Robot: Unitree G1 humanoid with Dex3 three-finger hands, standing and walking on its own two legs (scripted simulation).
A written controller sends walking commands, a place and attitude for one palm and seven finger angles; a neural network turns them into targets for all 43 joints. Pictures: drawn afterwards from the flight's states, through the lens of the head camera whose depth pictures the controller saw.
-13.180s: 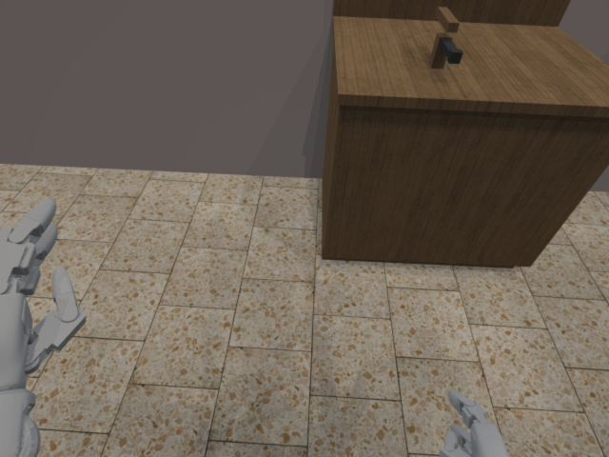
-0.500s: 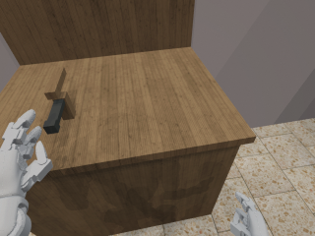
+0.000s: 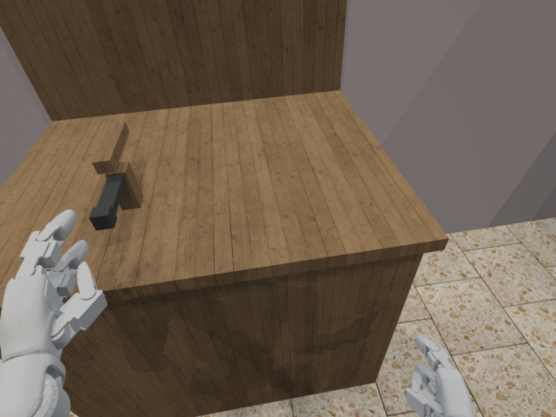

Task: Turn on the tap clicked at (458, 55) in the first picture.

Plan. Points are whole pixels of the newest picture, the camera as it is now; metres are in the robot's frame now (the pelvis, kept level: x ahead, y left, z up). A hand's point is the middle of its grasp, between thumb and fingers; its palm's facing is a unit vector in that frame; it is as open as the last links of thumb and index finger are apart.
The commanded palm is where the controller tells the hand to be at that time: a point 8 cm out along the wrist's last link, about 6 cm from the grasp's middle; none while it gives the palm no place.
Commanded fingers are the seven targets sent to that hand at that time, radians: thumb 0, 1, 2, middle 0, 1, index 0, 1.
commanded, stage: turn the palm inward beside the body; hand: left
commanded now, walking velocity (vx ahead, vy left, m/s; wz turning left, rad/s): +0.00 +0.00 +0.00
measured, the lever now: (103, 217) +0.35 +0.34 +0.12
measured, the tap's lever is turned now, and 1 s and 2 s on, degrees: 0 0 0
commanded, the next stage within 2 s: reach beside the lever's end, fingers flat in 0.52 s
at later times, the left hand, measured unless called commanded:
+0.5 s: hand (106, 288) +0.19 +0.22 +0.17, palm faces +0.47 -0.87 -0.14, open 7.4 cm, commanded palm +0.14 +0.27 +0.18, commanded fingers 0.00 0.90 0.90 -0.20 -0.30 -0.20 -0.30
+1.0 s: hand (98, 280) +0.21 +0.25 +0.16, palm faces +0.49 -0.86 -0.14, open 7.4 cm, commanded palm +0.16 +0.30 +0.17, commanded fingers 0.00 0.90 0.90 -0.20 -0.30 -0.20 -0.30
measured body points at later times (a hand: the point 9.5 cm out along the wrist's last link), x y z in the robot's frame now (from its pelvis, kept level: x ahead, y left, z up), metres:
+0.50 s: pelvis +0.01 +0.00 +0.00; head -0.02 -0.04 +0.45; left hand +0.16 +0.27 +0.18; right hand +0.22 -0.21 -0.07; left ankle +0.01 +0.12 -0.73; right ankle +0.03 -0.07 -0.73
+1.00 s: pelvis +0.01 +0.00 +0.00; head -0.01 -0.04 +0.45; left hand +0.18 +0.29 +0.17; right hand +0.22 -0.22 -0.07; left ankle +0.01 +0.12 -0.73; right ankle +0.03 -0.07 -0.73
